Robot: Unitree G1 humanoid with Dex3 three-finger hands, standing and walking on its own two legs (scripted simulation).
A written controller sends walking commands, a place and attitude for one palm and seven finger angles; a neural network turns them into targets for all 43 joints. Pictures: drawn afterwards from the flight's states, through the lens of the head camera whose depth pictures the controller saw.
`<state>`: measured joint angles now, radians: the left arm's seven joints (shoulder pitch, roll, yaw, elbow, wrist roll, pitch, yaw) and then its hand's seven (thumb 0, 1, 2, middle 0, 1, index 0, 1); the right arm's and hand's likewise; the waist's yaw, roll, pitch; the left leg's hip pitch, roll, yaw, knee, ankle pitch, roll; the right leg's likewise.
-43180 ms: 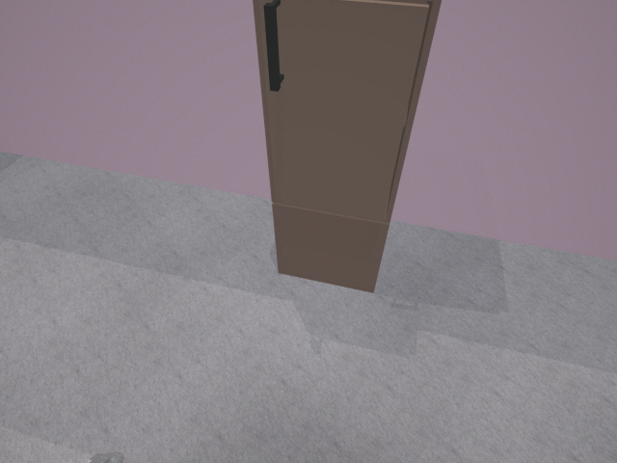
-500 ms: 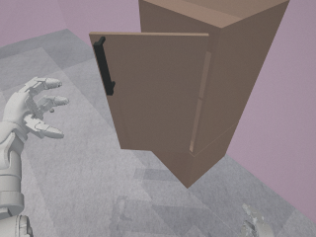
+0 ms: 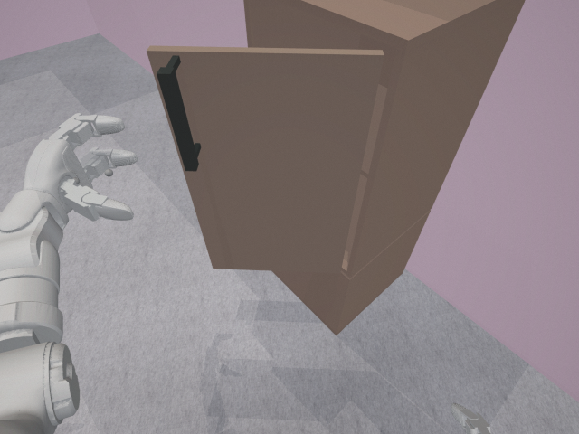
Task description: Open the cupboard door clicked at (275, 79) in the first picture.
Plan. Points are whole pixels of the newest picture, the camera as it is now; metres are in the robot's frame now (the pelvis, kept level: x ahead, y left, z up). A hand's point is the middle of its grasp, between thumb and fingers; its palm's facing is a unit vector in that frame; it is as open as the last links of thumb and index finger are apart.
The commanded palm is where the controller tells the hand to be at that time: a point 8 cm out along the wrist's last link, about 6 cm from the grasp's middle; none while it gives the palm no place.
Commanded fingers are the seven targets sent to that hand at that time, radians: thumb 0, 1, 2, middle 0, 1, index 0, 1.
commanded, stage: move the hooked fingers beside the handle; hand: left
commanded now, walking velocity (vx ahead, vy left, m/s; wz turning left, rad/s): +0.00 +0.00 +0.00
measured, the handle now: (183, 117) +0.55 +0.19 +0.16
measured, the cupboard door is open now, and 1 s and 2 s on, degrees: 46 46 46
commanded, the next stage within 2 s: slide the fingers in behind the handle in 1.54 s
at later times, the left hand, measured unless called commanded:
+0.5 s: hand (133, 142) +0.47 +0.24 +0.17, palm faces +0.00 -1.00 +0.00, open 14.0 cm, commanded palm +0.46 +0.29 +0.16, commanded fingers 0.00 -0.50 0.30 -0.30 -1.20 -0.30 -1.20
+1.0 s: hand (136, 136) +0.50 +0.25 +0.16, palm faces -0.01 -1.00 +0.02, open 14.0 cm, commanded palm +0.48 +0.30 +0.16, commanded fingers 0.00 -0.50 0.30 -0.30 -1.20 -0.30 -1.20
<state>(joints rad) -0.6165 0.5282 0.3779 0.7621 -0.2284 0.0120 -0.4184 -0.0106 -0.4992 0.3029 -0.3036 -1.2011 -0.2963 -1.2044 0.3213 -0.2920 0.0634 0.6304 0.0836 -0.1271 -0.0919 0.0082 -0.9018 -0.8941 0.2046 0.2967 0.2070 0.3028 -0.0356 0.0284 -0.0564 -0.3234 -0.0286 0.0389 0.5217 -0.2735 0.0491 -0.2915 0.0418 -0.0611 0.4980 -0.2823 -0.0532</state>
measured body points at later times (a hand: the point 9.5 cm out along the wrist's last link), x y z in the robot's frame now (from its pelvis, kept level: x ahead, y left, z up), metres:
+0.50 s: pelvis +0.00 +0.01 +0.00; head +0.05 +0.01 +0.44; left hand +0.46 +0.29 +0.17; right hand +0.04 -0.27 -0.11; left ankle -0.01 +0.09 -0.74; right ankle -0.02 -0.08 -0.74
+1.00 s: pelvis +0.02 +0.01 -0.01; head +0.09 +0.01 +0.44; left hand +0.49 +0.30 +0.16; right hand -0.01 -0.27 -0.12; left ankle -0.01 +0.09 -0.74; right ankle -0.02 -0.08 -0.74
